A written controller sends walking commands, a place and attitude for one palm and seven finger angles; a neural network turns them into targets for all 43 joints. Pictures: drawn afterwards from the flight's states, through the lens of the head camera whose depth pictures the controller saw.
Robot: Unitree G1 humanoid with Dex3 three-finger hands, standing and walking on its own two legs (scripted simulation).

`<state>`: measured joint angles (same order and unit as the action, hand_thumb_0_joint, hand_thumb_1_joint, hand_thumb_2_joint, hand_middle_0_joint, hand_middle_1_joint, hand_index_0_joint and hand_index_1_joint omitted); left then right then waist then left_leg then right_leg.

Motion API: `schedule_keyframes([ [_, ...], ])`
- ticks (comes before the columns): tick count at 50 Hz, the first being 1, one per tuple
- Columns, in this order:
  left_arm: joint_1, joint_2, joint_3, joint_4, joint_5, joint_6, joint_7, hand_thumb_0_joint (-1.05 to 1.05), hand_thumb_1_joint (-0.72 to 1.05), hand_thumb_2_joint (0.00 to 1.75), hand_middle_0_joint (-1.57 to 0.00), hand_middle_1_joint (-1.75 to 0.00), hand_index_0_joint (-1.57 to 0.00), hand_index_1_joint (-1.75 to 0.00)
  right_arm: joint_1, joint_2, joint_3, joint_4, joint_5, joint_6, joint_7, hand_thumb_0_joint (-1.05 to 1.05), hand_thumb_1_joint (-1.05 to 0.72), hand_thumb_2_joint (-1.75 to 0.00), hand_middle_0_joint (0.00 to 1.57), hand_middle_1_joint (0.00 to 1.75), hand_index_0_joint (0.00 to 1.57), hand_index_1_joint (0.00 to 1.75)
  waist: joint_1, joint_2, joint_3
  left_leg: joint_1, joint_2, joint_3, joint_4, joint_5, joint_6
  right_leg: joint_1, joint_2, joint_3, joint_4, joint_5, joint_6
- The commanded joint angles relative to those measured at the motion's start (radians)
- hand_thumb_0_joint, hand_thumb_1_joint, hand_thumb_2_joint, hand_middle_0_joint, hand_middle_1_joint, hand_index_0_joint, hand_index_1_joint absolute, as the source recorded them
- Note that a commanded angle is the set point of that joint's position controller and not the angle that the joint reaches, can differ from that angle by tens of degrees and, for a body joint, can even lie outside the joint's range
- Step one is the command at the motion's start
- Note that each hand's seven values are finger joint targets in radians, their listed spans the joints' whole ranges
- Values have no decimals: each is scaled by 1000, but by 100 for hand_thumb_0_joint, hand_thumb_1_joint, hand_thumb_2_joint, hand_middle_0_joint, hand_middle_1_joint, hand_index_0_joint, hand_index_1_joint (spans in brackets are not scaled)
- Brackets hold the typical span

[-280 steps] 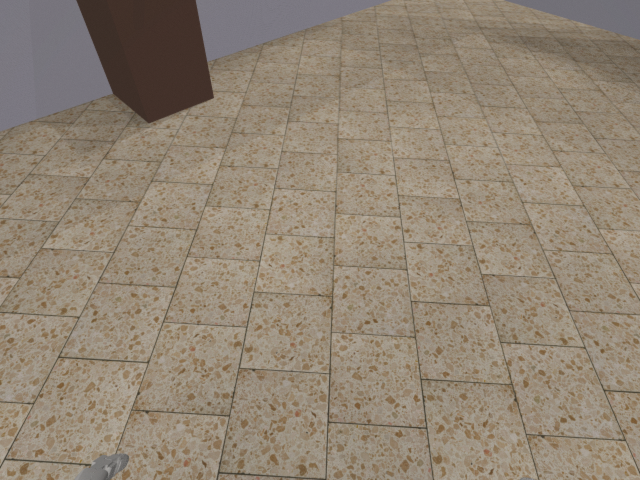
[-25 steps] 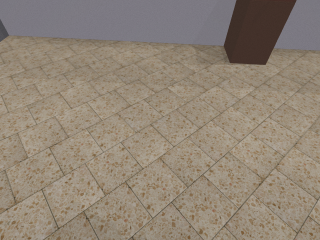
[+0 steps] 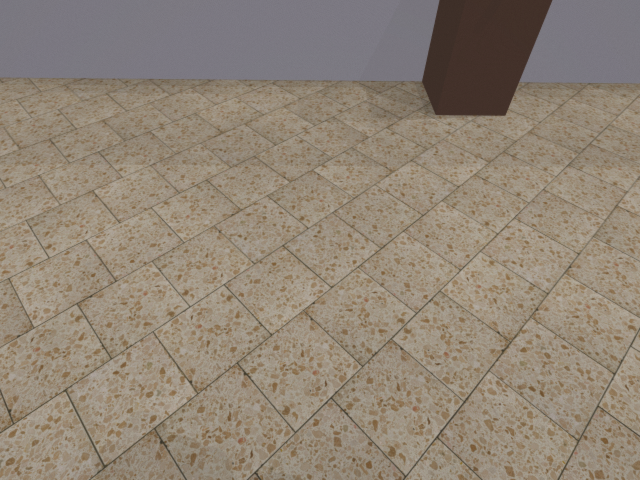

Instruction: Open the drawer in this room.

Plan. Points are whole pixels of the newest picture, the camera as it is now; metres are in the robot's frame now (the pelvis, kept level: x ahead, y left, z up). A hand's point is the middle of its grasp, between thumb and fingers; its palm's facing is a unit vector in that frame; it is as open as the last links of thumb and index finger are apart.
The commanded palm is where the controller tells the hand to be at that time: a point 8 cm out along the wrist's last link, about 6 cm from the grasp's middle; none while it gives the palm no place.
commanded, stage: turn or walk to find it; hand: left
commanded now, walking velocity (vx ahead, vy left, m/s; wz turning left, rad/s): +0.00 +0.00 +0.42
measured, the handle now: out of the picture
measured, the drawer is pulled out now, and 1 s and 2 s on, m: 0.00 0.00 0.00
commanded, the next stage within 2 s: stand and wait in 0.22 s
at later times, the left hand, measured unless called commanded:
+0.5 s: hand out of the picture +0.02 +0.18 -0.16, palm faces +0.18 -0.94 -0.28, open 7.4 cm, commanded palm none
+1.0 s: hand out of the picture -0.07 +0.15 -0.18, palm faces +0.19 -0.97 -0.16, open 7.4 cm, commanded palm none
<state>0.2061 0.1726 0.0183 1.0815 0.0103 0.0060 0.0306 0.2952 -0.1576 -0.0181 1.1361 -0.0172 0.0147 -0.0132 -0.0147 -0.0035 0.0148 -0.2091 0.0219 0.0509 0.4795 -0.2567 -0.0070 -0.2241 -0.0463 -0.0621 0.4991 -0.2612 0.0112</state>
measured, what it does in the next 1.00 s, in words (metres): steps on the spot: left foot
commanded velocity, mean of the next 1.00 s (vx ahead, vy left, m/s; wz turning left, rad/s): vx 0.00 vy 0.00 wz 0.08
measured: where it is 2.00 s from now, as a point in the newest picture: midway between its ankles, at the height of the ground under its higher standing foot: outside the picture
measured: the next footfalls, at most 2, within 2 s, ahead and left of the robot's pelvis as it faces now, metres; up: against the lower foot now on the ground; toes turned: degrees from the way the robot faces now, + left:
left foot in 0.72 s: +0.01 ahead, +0.13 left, +0.00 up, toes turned +12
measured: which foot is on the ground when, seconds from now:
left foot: down 0.00-0.48, up 0.50-0.70, down 0.72-1.00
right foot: down 0.00-1.00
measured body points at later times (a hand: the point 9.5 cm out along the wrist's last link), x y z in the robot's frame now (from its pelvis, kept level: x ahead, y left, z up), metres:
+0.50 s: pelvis +0.00 -0.02 -0.01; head +0.02 -0.04 +0.44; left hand +0.01 +0.23 -0.14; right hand +0.08 -0.25 -0.17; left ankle +0.00 +0.12 -0.74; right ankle -0.01 -0.13 -0.74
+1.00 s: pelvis -0.02 -0.01 +0.00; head -0.01 +0.00 +0.45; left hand -0.08 +0.20 -0.16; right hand +0.04 -0.24 -0.15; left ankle -0.03 +0.12 -0.74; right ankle -0.01 -0.13 -0.74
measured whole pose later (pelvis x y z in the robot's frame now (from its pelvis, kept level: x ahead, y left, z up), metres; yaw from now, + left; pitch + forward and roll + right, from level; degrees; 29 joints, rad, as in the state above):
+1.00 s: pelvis -0.02 -0.01 +0.00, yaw +8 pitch -2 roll -1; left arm 0.30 0.15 0.01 1.15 0.01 0.02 0.02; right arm 0.21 -0.16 -0.02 1.13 -0.01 0.01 -0.03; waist 0.02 -0.01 0.05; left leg -0.19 0.06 0.05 0.46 -0.23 -0.02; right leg -0.14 0.00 -0.05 0.42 -0.24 -0.01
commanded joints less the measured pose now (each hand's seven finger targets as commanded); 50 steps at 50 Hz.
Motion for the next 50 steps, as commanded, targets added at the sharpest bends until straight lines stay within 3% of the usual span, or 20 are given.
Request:
schedule_keyframes([
  [1, 61, 147, 39, -48, 3, 3, 8, 0, 90, 90, -20, -30, -20, -30, 4, -100, -23, -72, 1, -4, -3, 0, -90, -90, 20, 30, 20, 30, 29, -41, 74, -140, 56, -80, -28, 65, 17, -5, -141, 91, -111, -7, -31],
  [5, 30, 168, 55, -89, 7, 9, 8, 0, 90, 90, -20, -30, -20, -30, 15, -104, -37, -106, -2, 7, 3, 0, -90, -90, 20, 30, 20, 30, 16, -70, 28, -128, 38, -66, 70, 52, 14, -34, -198, 102, -129, -65, -63],
  [8, 0, 164, 61, -120, 9, 11, 6, 0, 90, 90, -20, -30, -20, -30, 20, -112, -44, -127, -4, 7, 7, 0, -90, -90, 20, 30, 20, 30, 4, -37, 3, -126, 55, -114, 55, 79, 25, -50, -180, 51, -68, -64, -52],
  [9, -8, 156, 64, -127, 8, 12, 5, 0, 90, 90, -20, -30, -20, -30, 23, -126, -46, -136, -6, 4, 7, 0, -90, -90, 20, 30, 20, 30, -1, -2, -4, -132, 74, -155, 17, 113, 35, -44, -150, 14, -16, -58, -33],
  [11, -4, 121, 61, -143, 3, 13, 3, 0, 90, 90, -20, -30, -20, -30, 14, -181, -56, -157, -9, -3, 4, 0, -90, -90, 20, 30, 20, 30, 0, 180, -12, -129, 171, -355, -121, 173, 97, -69, -37, -59, 166, -69, 17],
  [13, -16, 94, 50, -149, 7, 11, 5, 0, 90, 90, -20, -30, -20, -30, 35, -202, -65, -151, -7, -14, -10, 0, -90, -90, 20, 30, 20, 30, -17, 249, -41, -5, 243, -480, -181, 312, 188, -185, 2, -1, 364, -243, 18],
  [17, 3, 66, 35, -135, 4, 3, -1, 0, 90, 90, -20, -30, -20, -30, -1, -194, -61, -155, -11, -16, -24, 0, -90, -90, 20, 30, 20, 30, -3, 176, -101, 121, 223, -397, -104, 490, 214, -217, -2, 51, 335, -268, 18],
  [19, 31, 58, 27, -117, 0, -3, -3, 0, 90, 90, -20, -30, -20, -30, -12, -192, -58, -150, -11, -13, -24, 0, -90, -90, 20, 30, 20, 30, 6, 146, -106, 92, 176, -339, -79, 516, 177, -114, 16, 33, 171, -191, 22],
  [21, 100, 63, 23, -83, 1, -14, -3, 0, 90, 90, -20, -30, -20, -30, -25, -184, -54, -144, -2, -12, -22, 0, -90, -90, 20, 30, 20, 30, 31, 98, -122, 54, 120, -279, -23, 431, 113, 35, 22, 11, -81, 33, 28],
  [22, 115, 94, 23, -70, 4, -20, 1, 0, 90, 90, -20, -30, -20, -30, -20, -158, -50, -139, 7, -15, -17, 0, -90, -90, 20, 30, 20, 30, 29, 36, -120, -21, 81, -233, 19, 326, 68, 137, -31, 60, -151, 135, 20],
  [24, 93, 191, 32, -74, 8, -31, 7, 0, 90, 90, -20, -30, -20, -30, -46, -94, -30, -164, 11, -15, -11, 0, -90, -90, 20, 30, 20, 30, 24, -204, -40, -179, -24, -109, 76, -72, -7, 130, -273, 305, -190, 290, -90],
  [25, 76, 190, 29, -79, 10, -27, 4, 0, 90, 90, -20, -30, -20, -30, -72, -103, -35, -166, 5, -8, -8, 0, -90, -90, 20, 30, 20, 30, 23, -149, 1, -140, -19, -103, 113, -143, -8, 55, -296, 288, -197, 301, -131],
  [26, 63, 179, 32, -75, 10, -32, 5, 0, 90, 90, -20, -30, -20, -30, -84, -103, -35, -156, -1, 4, -12, 0, -90, -90, 20, 30, 20, 30, 23, -241, 37, -151, -3, -105, 163, -174, -10, 25, -269, 295, -205, 322, -143],
  [31, 84, 138, 11, -41, 6, -31, 5, 0, 90, 90, -20, -30, -20, -30, -62, -93, -22, -98, 7, 3, -15, 0, -90, -90, 20, 30, 20, 30, 14, -136, 47, -99, 18, -58, 145, -98, -12, 75, -186, 157, -135, 530, -122],
  [33, 97, 132, 10, -28, 4, -32, 5, 0, 90, 90, -20, -30, -20, -30, -64, -96, -20, -87, 7, 0, -17, 0, -90, -90, 20, 30, 20, 30, 16, -135, 34, -52, 28, -47, 71, -42, -15, 72, -173, 146, -129, 508, -112],
  [37, 99, 103, 5, -15, -2, -26, 4, 0, 90, 90, -20, -30, -20, -30, -42, -121, -15, -54, 6, -16, -22, 0, -90, -90, 20, 30, 20, 30, 12, -16, 18, 107, 95, -84, -40, 276, 4, -16, -97, 95, -133, 295, -38],
  [38, 105, 95, 5, -12, 1, -24, 5, 0, 90, 90, -20, -30, -20, -30, -50, -122, -16, -51, 6, -15, -22, 0, -90, -90, 20, 30, 20, 30, 16, -33, 29, 104, 103, -74, -43, 244, 3, -28, -90, 99, -160, 241, -32],
  [40, 102, 108, 4, 8, -1, -20, 4, 0, 90, 90, -20, -30, -20, -30, -59, -119, -12, -37, 10, -18, -22, 0, -90, -90, 20, 30, 20, 30, 17, 54, 34, 87, 97, -80, -60, 246, 3, 13, -84, 90, -166, 209, -23],
  [46, 103, 112, 19, 13, 1, -3, -3, 0, 90, 90, -20, -30, -20, -30, -50, -120, -22, -39, 8, -12, -32, 0, -90, -90, 20, 30, 20, 30, 13, 37, 50, 65, 108, -45, -52, 137, 4, -10, -71, 130, -165, 160, -37],
  [50, 118, 86, 6, 29, 0, -13, -1, 0, 90, 90, -20, -30, -20, -30, -28, -109, -11, -27, 7, -25, -23, 0, -90, -90, 20, 30, 20, 30, 21, 13, 65, 6, 97, -90, -145, 40, 13, 21, -57, 107, -206, -8, -22],
])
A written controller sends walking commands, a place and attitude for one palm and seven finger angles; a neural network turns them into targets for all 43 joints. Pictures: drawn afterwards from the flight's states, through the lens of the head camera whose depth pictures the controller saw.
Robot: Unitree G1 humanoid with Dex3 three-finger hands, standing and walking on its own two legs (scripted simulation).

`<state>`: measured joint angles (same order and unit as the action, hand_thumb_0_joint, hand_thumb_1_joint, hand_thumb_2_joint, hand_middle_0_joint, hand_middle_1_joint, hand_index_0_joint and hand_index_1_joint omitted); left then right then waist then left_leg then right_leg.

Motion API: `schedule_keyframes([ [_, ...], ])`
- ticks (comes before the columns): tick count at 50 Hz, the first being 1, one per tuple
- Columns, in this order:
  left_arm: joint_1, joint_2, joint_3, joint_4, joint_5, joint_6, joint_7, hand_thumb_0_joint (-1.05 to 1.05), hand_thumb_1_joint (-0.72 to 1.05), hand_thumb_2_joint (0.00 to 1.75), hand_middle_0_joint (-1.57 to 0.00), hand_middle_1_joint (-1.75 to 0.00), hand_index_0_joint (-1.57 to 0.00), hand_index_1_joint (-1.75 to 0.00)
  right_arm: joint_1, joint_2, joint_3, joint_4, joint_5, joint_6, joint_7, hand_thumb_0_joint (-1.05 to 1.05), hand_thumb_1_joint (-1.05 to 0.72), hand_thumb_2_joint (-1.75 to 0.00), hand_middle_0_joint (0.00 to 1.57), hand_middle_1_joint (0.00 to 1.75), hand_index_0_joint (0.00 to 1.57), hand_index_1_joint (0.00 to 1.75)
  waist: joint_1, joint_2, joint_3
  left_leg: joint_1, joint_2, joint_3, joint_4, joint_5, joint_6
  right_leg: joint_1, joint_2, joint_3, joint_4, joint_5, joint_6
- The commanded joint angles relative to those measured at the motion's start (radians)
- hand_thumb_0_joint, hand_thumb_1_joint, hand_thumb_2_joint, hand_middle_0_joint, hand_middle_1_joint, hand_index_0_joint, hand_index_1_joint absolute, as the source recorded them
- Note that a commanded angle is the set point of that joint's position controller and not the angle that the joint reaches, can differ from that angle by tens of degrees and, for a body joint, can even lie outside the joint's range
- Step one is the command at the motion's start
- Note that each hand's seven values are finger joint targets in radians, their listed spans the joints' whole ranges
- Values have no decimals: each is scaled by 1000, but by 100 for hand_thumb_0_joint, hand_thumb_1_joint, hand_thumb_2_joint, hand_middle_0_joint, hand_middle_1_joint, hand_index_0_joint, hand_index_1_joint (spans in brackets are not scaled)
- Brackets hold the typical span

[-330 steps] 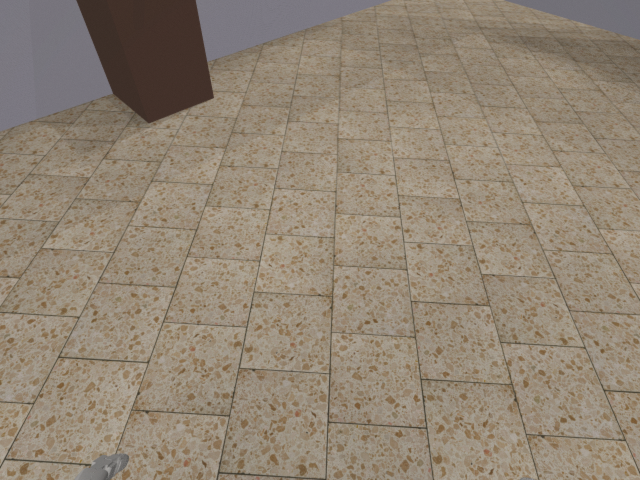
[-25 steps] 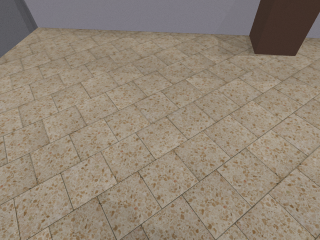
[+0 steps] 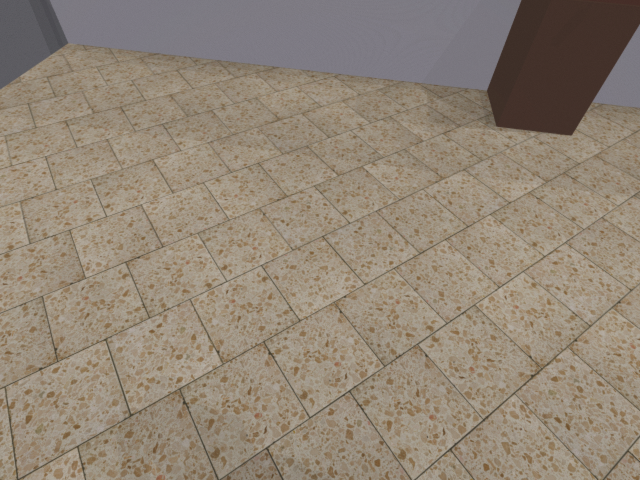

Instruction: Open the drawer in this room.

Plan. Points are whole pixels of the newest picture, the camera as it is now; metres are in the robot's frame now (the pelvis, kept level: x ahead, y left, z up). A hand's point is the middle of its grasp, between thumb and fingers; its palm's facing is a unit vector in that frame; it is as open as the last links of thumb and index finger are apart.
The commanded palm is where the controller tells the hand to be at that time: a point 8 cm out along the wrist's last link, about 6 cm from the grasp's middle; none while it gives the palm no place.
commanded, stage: turn or walk to find it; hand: left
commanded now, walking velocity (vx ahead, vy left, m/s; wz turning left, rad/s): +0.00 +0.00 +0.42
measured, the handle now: out of the picture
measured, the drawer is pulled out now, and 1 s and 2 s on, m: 0.00 0.00 0.00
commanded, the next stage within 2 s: stand and wait in 0.12 s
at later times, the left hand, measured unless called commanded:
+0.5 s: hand out of the picture -0.02 +0.20 -0.18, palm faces +0.02 -0.98 -0.19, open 7.4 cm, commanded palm none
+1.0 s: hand out of the picture +0.05 +0.21 -0.18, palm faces -0.12 -0.97 -0.22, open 7.4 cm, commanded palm none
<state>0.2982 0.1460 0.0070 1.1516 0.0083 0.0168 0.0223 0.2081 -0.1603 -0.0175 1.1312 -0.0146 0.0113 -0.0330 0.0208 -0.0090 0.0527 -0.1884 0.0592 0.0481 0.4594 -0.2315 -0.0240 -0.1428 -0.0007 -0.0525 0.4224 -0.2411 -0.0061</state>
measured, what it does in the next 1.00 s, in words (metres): lifts its left foot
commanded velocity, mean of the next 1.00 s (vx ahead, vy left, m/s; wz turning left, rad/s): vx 0.05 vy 0.00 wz -0.34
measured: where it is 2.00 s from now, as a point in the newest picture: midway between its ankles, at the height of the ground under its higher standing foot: outside the picture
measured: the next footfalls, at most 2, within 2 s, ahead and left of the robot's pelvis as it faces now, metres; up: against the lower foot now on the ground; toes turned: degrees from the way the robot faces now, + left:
left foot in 1.04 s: +0.02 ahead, +0.14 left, +0.00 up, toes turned -11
right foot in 1.48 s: +0.07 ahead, -0.09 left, +0.00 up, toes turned -15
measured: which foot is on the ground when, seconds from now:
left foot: down 0.00-0.64, up 0.66-1.00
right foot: down 0.00-1.00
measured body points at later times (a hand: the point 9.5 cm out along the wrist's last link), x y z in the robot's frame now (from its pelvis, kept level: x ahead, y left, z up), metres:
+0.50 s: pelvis -0.02 +0.02 +0.00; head +0.00 +0.02 +0.44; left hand -0.02 +0.25 -0.16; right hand -0.01 -0.21 -0.16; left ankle +0.01 +0.13 -0.74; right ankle -0.01 -0.11 -0.74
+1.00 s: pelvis -0.02 +0.02 +0.00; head +0.03 +0.02 +0.44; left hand +0.05 +0.26 -0.16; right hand +0.06 -0.25 -0.14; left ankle -0.03 +0.15 -0.72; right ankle -0.02 -0.11 -0.74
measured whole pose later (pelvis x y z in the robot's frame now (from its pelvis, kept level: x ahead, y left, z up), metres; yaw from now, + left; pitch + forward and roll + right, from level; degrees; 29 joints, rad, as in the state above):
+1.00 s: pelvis -0.02 +0.02 +0.00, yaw -12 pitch +2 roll +0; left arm 0.24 0.19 0.07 0.98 0.03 0.03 0.00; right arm 0.07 -0.23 -0.05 0.94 -0.02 0.03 -0.02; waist 0.06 -0.01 0.06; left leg -0.34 0.03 0.01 0.75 -0.44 -0.05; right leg -0.32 0.04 0.09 0.47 -0.20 0.00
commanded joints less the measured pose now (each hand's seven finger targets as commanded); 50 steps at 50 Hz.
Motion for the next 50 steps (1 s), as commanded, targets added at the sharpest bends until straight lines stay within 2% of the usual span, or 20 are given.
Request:
schedule_keyframes([
  [1, 25, 114, 18, -42, 2, -24, 7, 0, 90, 90, -20, -30, -20, -30, 61, -106, -10, -23, 3, -25, -2, 0, -90, -90, 20, 30, 20, 30, -12, 20, 31, -31, 59, -96, -131, 20, 34, -52, -105, 88, -118, -18, -3],
  [4, 37, 113, 22, -45, 1, -20, 10, 0, 90, 90, -20, -30, -20, -30, 62, -107, -11, -29, 5, -26, 2, 0, -90, -90, 20, 30, 20, 30, -4, 47, 10, -60, 65, -118, -123, 67, 43, -26, -114, 51, -70, 26, 7],
  [7, 31, 113, 28, -60, 3, -14, 13, 0, 90, 90, -20, -30, -20, -30, 67, -111, -17, -38, 3, -19, 5, 0, -90, -90, 20, 30, 20, 30, 2, 46, 17, -109, 72, -149, -131, 19, 53, -33, -112, 26, -41, -21, 13],
  [11, 33, 106, 22, -64, 5, -16, 13, 0, 90, 90, -20, -30, -20, -30, 92, -104, -17, -37, 2, -19, 8, 0, -90, -90, 20, 30, 20, 30, -3, 29, 8, -114, 64, -166, -145, -39, 56, -39, -112, 28, -44, -35, 11],
  [14, 27, 121, 18, -59, 7, -27, 9, 0, 90, 90, -20, -30, -20, -30, 98, -121, -23, -28, 4, -32, 4, 0, -90, -90, 20, 30, 20, 30, -8, 13, -3, -50, 59, -139, -150, -29, 55, -56, -112, 62, -83, 8, -1],
  [17, 14, 108, 22, -63, 8, -11, 8, 0, 90, 90, -20, -30, -20, -30, 107, -101, -25, -23, 4, -21, -1, 0, -90, -90, 20, 30, 20, 30, -17, 27, 33, -51, 75, -117, -133, -50, 51, -107, -100, 79, -63, 1, 1],
  [22, 1, 122, 48, -99, 15, 9, -5, 0, 90, 90, -20, -30, -20, -30, 70, -149, -49, -69, 1, -7, -7, 0, -90, -90, 20, 30, 20, 30, -17, 83, 54, -84, 136, -140, -156, -188, 75, -187, -59, 81, 37, -47, 1],
  [25, 25, 112, 59, -115, 20, 18, -14, 0, 90, 90, -20, -30, -20, -30, 26, -191, -68, -110, 0, -5, -7, 0, -90, -90, 20, 30, 20, 30, -4, 157, 33, -127, 209, -178, -195, -263, 113, -189, -32, 41, 189, -63, 9],
  [28, 64, 100, 66, -130, 24, 21, -21, 0, 90, 90, -20, -30, -20, -30, -17, -200, -79, -145, -2, -7, -5, 0, -90, -90, 20, 30, 20, 30, 13, 163, -21, -127, 246, -148, -149, -158, 144, -168, -33, 22, 278, -105, 16],
  [30, 92, 114, 72, -136, 25, 12, -22, 0, 90, 90, -20, -30, -20, -30, -38, -194, -81, -165, -1, -4, -3, 0, -90, -90, 20, 30, 20, 30, 28, 92, -36, -159, 209, -75, -19, -101, 111, -115, -51, 61, 155, -5, 7],
  [31, 96, 159, 80, -142, 32, 2, -19, 0, 90, 90, -20, -30, -20, -30, -40, -159, -79, -178, 1, 1, -3, 0, -90, -90, 20, 30, 20, 30, 29, -60, -32, -213, 115, 12, 160, -124, 56, -98, -141, 225, 21, 68, -29],
  [32, 88, 237, 90, -148, 32, -7, -12, 0, 90, 90, -20, -30, -20, -30, -45, -96, -65, -206, 3, 5, 3, 0, -90, -90, 20, 30, 20, 30, 23, -291, -23, -347, -6, 97, 357, -251, -3, -52, -319, 483, -111, 143, -110],
  [33, 121, 243, 95, -149, 19, -8, -5, 0, 90, 90, -20, -30, -20, -30, -103, -118, -62, -221, -4, 13, 2, 0, -90, -90, 20, 30, 20, 30, 65, -284, -18, -353, -17, -2, 516, -322, -5, -91, -353, 555, -173, 193, -166],
  [34, 87, 226, 93, -153, 17, -6, 0, 0, 90, 90, -20, -30, -20, -30, -99, -131, -66, -218, -4, 15, 3, 0, -90, -90, 20, 30, 20, 30, 37, -240, -9, -370, -2, -49, 598, -283, 0, -92, -326, 516, -177, 178, -177],
  [36, 20, 202, 89, -175, 17, -7, -1, 0, 90, 90, -20, -30, -20, -30, -72, -125, -66, -205, -2, 10, 5, 0, -90, -90, 20, 30, 20, 30, -1, -126, -31, -382, 10, -61, 639, -213, -6, -45, -270, 421, -100, 295, -172],
  [37, 6, 203, 89, -186, 18, -10, -2, 0, 90, 90, -20, -30, -20, -30, -62, -126, -65, -198, -2, 9, 6, 0, -90, -90, 20, 30, 20, 30, -5, -116, -69, -364, 7, -54, 626, -190, -15, -13, -245, 376, -77, 353, -161],
  [40, 17, 213, 93, -194, 19, -11, 0, 0, 90, 90, -20, -30, -20, -30, -86, -127, -61, -211, 1, 11, 5, 0, -90, -90, 20, 30, 20, 30, 8, -107, -119, -332, -7, -43, 558, -177, -31, 49, -222, 360, -59, 418, -157],
  [44, 25, 242, 102, -202, 22, -4, -1, 0, 90, 90, -20, -30, -20, -30, -134, -132, -54, -240, 5, 8, 0, 0, -90, -90, 20, 30, 20, 30, 31, -142, -120, -299, -23, -40, 434, -205, -35, 62, -219, 399, -50, 459, -177],
  [48, -8, 263, 110, -220, 24, -5, -10, 0, 90, 90, -20, -30, -20, -30, -104, -136, -49, -254, 4, -11, 5, 0, -90, -90, 20, 30, 20, 30, 25, -173, -147, -193, -39, -21, 250, -229, -26, 41, -199, 442, -84, 167, -172],
  [50, -71, 254, 109, -238, 18, -5, -17, 0, 90, 90, -20, -30, -20, -30, -11, -143, -49, -231, 5, -28, 6, 0, -90, -90, 20, 30, 20, 30, -22, -173, -146, 13, -48, -4, 25, -140, -13, -105, -143, 413, -52, -34, -127],
])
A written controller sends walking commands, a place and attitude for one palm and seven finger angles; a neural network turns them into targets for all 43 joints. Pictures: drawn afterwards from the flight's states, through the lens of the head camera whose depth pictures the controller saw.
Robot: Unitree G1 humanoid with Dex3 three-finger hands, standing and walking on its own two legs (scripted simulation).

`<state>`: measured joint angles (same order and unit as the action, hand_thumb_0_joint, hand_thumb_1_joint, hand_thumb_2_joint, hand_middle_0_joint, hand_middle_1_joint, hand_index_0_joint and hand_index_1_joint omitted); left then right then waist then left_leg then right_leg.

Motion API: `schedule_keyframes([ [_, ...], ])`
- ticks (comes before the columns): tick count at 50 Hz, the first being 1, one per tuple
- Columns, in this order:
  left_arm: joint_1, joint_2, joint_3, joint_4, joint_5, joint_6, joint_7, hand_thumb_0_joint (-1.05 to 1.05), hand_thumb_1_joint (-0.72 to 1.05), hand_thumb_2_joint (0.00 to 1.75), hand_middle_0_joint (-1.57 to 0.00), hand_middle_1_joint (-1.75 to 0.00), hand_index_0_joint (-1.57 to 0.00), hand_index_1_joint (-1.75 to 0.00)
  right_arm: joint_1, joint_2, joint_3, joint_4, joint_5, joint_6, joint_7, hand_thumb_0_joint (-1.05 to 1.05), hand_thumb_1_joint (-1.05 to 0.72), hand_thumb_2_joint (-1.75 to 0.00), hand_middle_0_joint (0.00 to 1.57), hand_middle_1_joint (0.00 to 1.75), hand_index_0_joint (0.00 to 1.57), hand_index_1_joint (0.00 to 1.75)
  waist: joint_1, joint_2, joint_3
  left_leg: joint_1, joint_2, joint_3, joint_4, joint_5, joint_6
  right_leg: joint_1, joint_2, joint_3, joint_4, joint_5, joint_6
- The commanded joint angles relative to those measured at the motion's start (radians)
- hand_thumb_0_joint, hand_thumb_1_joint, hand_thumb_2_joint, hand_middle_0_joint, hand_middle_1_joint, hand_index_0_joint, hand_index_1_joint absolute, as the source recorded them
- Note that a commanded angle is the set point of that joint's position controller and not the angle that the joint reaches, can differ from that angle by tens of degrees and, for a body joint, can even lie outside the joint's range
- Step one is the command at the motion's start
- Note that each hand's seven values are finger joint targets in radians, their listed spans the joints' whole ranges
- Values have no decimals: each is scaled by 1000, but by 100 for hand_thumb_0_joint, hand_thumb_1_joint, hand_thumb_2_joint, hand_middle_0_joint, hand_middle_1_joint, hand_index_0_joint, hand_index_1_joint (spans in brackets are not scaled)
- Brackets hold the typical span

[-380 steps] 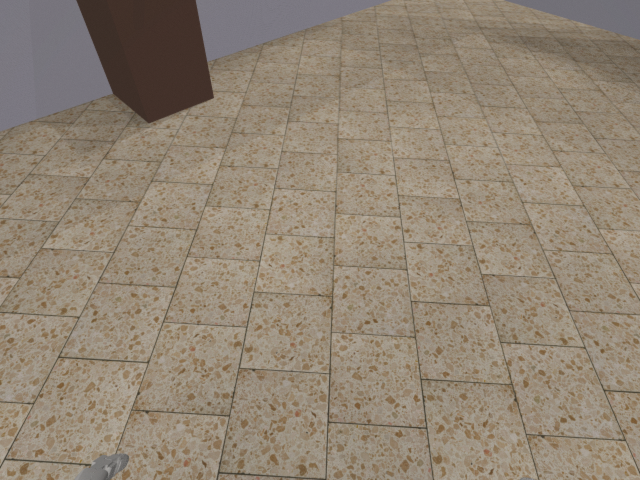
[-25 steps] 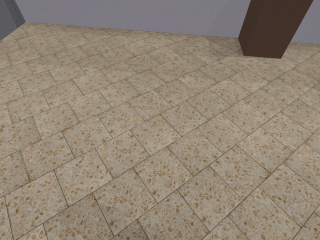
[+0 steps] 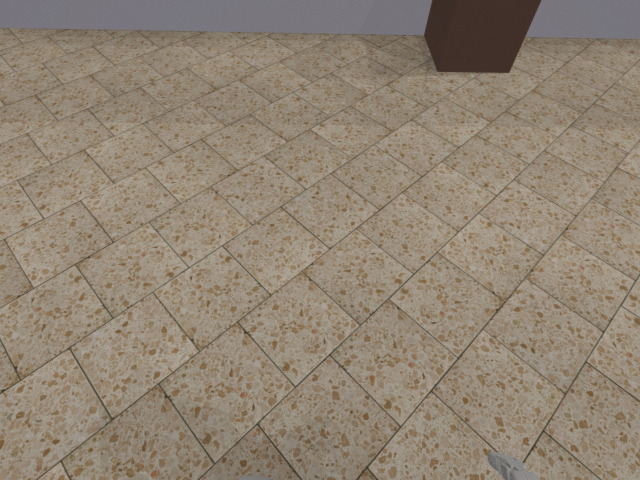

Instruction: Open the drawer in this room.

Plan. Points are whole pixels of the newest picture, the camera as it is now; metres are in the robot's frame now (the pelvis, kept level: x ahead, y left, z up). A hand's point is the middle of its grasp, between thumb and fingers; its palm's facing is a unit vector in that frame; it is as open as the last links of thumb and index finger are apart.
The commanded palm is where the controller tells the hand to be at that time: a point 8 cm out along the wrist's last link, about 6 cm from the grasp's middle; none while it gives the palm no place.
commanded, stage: turn or walk to find it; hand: left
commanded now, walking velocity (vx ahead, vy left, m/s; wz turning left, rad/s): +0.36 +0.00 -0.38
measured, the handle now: out of the picture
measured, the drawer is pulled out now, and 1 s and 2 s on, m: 0.00 0.00 0.00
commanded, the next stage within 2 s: stand and wait in 0.72 s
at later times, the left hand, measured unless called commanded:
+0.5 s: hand (207, 434) +0.18 +0.19 -0.17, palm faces -0.01 -0.98 -0.21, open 7.4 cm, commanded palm none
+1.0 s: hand out of the picture +0.03 +0.25 -0.20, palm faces +0.30 -0.93 -0.21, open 7.3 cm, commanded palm none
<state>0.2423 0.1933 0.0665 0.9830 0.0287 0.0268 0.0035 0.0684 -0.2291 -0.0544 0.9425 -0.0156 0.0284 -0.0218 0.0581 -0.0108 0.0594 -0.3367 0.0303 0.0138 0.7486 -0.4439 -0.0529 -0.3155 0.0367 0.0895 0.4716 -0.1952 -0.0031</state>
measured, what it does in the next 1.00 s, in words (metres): walks ahead: left foot, then right foot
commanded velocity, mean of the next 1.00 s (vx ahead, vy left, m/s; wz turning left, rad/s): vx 0.00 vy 0.00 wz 0.29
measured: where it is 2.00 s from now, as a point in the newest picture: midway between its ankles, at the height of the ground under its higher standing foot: outside the picture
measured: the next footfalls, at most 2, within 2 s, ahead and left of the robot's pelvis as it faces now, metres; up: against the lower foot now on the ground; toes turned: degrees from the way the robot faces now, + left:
left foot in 0.04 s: +0.01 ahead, +0.12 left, +0.00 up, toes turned +1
right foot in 0.48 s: +0.11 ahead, -0.08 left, +0.00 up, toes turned -2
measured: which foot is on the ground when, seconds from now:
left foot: up 0.00-0.02, down 0.04-0.50, up 0.52-0.92, down 0.94-1.00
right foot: down 0.00-0.04, up 0.06-0.46, down 0.48-0.96, up 0.98-1.00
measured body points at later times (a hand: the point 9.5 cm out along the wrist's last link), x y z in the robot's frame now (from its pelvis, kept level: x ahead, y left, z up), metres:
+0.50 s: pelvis +0.07 +0.01 -0.01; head +0.12 +0.00 +0.44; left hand +0.18 +0.24 -0.15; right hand -0.03 -0.19 -0.16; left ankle -0.02 +0.12 -0.74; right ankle +0.08 -0.08 -0.74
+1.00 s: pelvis +0.09 +0.05 -0.01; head +0.11 +0.10 +0.44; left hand +0.02 +0.30 -0.18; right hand +0.27 -0.16 -0.13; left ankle +0.08 +0.15 -0.74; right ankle +0.07 -0.08 -0.72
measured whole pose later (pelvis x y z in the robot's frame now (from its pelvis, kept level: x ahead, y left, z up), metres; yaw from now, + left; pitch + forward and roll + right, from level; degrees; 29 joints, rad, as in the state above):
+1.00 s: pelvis +0.09 +0.05 -0.01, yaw +14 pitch -1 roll -1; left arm 0.27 0.25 0.04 1.05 0.02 0.03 0.03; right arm 0.09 -0.22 -0.04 0.97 -0.02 0.01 0.01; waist 0.06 -0.07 0.09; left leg -0.30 0.03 0.10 0.62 -0.32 0.03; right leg -0.24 -0.11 -0.18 0.71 -0.48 0.04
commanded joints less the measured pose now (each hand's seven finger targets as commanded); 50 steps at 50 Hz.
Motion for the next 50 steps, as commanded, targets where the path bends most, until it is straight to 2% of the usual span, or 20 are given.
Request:
schedule_keyframes([
  [1, -47, 175, 41, -90, -9, -13, -2, 0, 90, 90, -20, -30, -20, -30, 203, -105, -18, -19, 6, -59, -10, 0, -90, -90, 20, 30, 20, 30, -101, -76, -153, 373, 30, -11, -397, 108, 30, -124, -118, 214, -18, -217, -84],
  [2, -39, 100, 23, -111, -17, -12, -10, 0, 90, 90, -20, -30, -20, -30, 254, -205, -37, -9, -7, -65, -13, 0, -90, -90, 20, 30, 20, 30, -126, 233, -146, 489, 270, -302, -534, -80, 84, -337, 10, 56, 219, -324, -22],
  [3, -85, 93, 17, -134, -5, -17, -10, 0, 90, 90, -20, -30, -20, -30, 271, -267, -49, -14, -10, -53, -12, 0, -90, -90, 20, 30, 20, 30, -142, 326, -55, 392, 425, -473, -588, -96, 160, -436, 10, -45, 388, -384, 19],
  [4, -99, 118, 25, -131, 5, -18, -10, 0, 90, 90, -20, -30, -20, -30, 231, -233, -33, -25, -15, -45, -11, 0, -90, -90, 20, 30, 20, 30, -122, 230, 22, 237, 424, -448, -596, -49, 204, -383, -40, 10, 465, -322, 18],
  [6, -37, 118, 27, -62, 12, -13, -11, 0, 90, 90, -20, -30, -20, -30, 155, -126, 4, -27, -14, -53, -9, 0, -90, -90, 20, 30, 20, 30, -60, 185, 71, 111, 292, -322, -599, 47, 173, -281, -50, -11, 547, -220, 25],
  [10, 0, 61, -8, -13, -7, -26, -7, 0, 90, 90, -20, -30, -20, -30, 243, -73, 28, 34, 3, -83, -21, 0, -90, -90, 20, 30, 20, 30, -37, 162, 17, 241, 161, -91, -478, 832, 124, -206, -64, -78, 497, -76, 53],
  [13, -58, 61, -25, -23, -9, -29, 4, 0, 90, 90, -20, -30, -20, -30, 334, -74, 26, 83, 2, -82, -25, 0, -90, -90, 20, 30, 20, 30, -64, 201, -29, 343, 154, -90, -407, 1127, 116, -171, -69, -125, 380, -78, 57],
  [20, -180, 70, -27, -61, -22, -27, 15, 0, 90, 90, -20, -30, -20, -30, 401, -100, -3, 128, -3, -45, -24, 0, -90, -90, 20, 30, 20, 30, -106, 185, -38, 361, 187, -222, -329, 1147, 167, -83, -55, -158, 155, -176, 41],
  [23, -41, 105, -16, -21, -26, -48, 22, 0, 90, 90, -20, -30, -20, -30, 384, -87, -8, 123, 13, -47, -17, 0, -90, -90, 20, 30, 20, 30, -37, 105, -140, 212, 124, -175, -185, 934, 93, 246, -111, -137, -101, 199, 25],
  [24, 45, 177, 3, 9, -18, -60, 36, 0, 90, 90, -20, -30, -20, -30, 401, -43, -2, 110, 21, -54, -10, 0, -90, -90, 20, 30, 20, 30, -15, -74, -238, -22, 53, -93, -26, 581, 45, 536, -303, 20, -50, 573, -36],
  [25, 118, 228, 11, 30, -21, -65, 43, 0, 90, 90, -20, -30, -20, -30, 379, -20, -1, 79, 25, -46, -10, 0, -90, -90, 20, 30, 20, 30, 2, -203, -275, -150, -51, -17, 166, -130, 12, 591, -537, 155, -16, 926, -160],
  [26, 92, 195, 7, 22, -25, -59, 46, 0, 90, 90, -20, -30, -20, -30, 354, -41, -10, 87, 17, -31, -17, 0, -90, -90, 20, 30, 20, 30, -5, -184, -226, -156, -9, -56, 284, -187, 17, 498, -521, 96, -21, 950, -203],
  [32, -46, 115, -14, -29, -16, -49, 38, 0, 90, 90, -20, -30, -20, -30, 299, 5, -20, 99, 1, 23, 19, 0, -90, -90, 20, 30, 20, 30, -77, -113, -25, -158, 30, -5, 404, 42, -9, 176, -350, -157, -134, 484, -101],
  [39, -29, 138, -4, -42, 1, -43, 30, 0, 90, 90, -20, -30, -20, -30, 163, -21, -16, 33, -2, 28, 30, 0, -90, -90, 20, 30, 20, 30, -64, -198, 35, -125, 38, 41, 245, 83, -11, 87, -342, -197, -151, 352, -109],
  [44, 31, 182, 4, -13, 6, -38, 30, 0, 90, 90, -20, -30, -20, -30, 95, -27, 1, -1, 1, 0, 29, 0, -90, -90, 20, 30, 20, 30, -36, -173, -30, -6, 15, 87, -64, 101, 14, 172, -345, -173, -56, 432, -112],
  [46, 22, 177, 1, -5, -7, -35, 30, 0, 90, 90, -20, -30, -20, -30, 174, -63, -2, 21, -2, -18, 28, 0, -90, -90, 20, 30, 20, 30, -81, -74, -98, 178, 25, 73, -311, 334, 26, 149, -305, -202, 76, 353, -53],
  [47, 66, 135, -5, -14, -15, -30, 28, 0, 90, 90, -20, -30, -20, -30, 213, -150, -16, 22, -10, -35, 25, 0, -90, -90, 20, 30, 20, 30, -88, 148, -178, 339, 188, -113, -354, 617, 81, 29, -221, -248, 227, 119, 7],
  [48, 87, 87, -25, -22, -23, -25, 30, 0, 90, 90, -20, -30, -20, -30, 221, -208, -21, 21, -2, -35, 17, 0, -90, -90, 20, 30, 20, 30, -80, 337, -186, 375, 356, -284, -372, 959, 185, -80, -141, -222, 351, -379, 53],
  [49, 78, 98, -27, -7, -18, -17, 37, 0, 90, 90, -20, -30, -20, -30, 191, -201, -16, 28, -3, -26, 9, 0, -90, -90, 20, 30, 20, 30, -79, 275, -182, 316, 373, -232, -376, 927, 233, -46, -139, -142, 444, -454, 44],
  [50, 64, 88, -28, 8, -17, -7, 39, 0, 90, 90, -20, -30, -20, -30, 150, -177, -9, 26, -5, -33, -6, 0, -90, -90, 20, 30, 20, 30, -73, 339, -151, 266, 328, -205, -408, 850, 218, -54, -145, -96, 480, -422, 49],
])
